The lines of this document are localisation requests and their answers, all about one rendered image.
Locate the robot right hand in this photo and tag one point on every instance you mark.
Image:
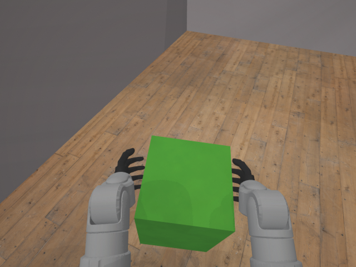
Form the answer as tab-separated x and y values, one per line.
244	173

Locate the robot left hand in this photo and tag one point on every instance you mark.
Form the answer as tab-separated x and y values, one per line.
124	162

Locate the right robot forearm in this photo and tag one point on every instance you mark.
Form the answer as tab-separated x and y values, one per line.
269	224

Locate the left robot forearm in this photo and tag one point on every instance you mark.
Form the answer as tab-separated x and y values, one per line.
108	221

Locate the carton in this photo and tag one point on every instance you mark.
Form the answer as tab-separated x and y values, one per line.
186	195

